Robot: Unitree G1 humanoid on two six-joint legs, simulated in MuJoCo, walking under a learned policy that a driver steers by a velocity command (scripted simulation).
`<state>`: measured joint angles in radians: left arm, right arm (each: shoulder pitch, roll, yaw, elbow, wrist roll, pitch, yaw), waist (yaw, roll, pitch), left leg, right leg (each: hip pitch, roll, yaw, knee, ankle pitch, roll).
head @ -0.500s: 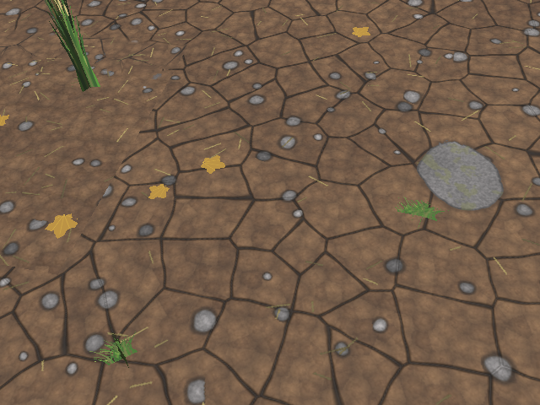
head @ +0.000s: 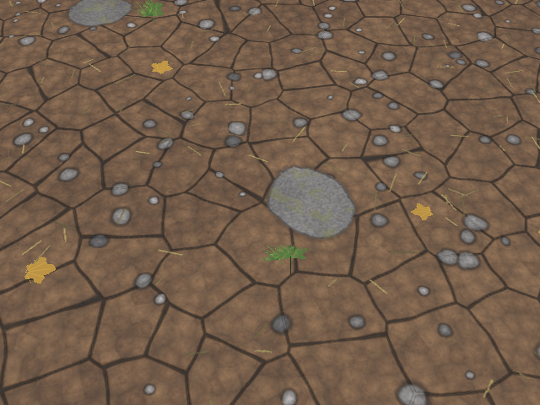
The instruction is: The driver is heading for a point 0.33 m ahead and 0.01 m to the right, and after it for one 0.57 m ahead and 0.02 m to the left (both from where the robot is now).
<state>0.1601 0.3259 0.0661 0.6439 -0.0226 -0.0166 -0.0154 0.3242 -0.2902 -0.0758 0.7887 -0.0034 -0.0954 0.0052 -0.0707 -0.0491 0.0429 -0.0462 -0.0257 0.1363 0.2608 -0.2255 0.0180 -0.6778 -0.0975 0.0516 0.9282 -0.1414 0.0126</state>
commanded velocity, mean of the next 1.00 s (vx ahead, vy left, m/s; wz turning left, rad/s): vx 0.18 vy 0.00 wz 0.07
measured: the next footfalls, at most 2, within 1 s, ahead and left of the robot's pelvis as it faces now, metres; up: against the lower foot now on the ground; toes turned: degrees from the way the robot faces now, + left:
right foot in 0.20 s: +0.28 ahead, -0.15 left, +0.00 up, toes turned -10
left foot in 0.72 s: +0.38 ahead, +0.05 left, +0.00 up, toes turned +2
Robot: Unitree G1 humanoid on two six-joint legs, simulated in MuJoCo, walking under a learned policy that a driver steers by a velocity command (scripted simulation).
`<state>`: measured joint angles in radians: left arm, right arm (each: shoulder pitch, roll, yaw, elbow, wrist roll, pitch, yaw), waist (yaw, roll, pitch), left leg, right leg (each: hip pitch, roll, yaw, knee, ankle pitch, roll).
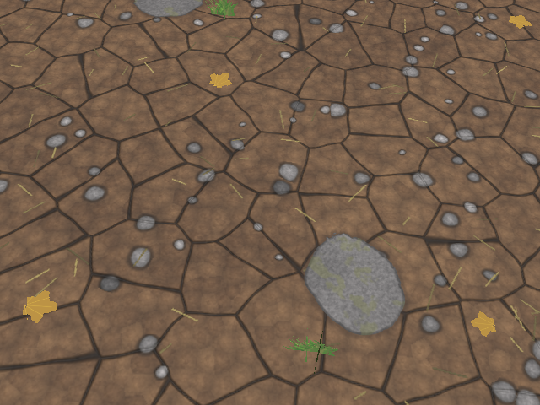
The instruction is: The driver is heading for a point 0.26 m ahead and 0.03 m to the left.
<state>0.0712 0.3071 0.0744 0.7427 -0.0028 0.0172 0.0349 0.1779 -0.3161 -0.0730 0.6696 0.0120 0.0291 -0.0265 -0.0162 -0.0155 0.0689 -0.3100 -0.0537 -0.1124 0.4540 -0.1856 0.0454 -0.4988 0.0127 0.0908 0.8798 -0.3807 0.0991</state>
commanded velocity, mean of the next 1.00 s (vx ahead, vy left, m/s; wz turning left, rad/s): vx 0.00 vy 0.00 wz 0.21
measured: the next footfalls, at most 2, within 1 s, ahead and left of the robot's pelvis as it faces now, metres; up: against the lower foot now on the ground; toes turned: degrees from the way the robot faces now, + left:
right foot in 0.16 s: +0.08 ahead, -0.15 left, +0.00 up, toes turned +12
left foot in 0.52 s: +0.01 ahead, +0.10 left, +0.00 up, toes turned +8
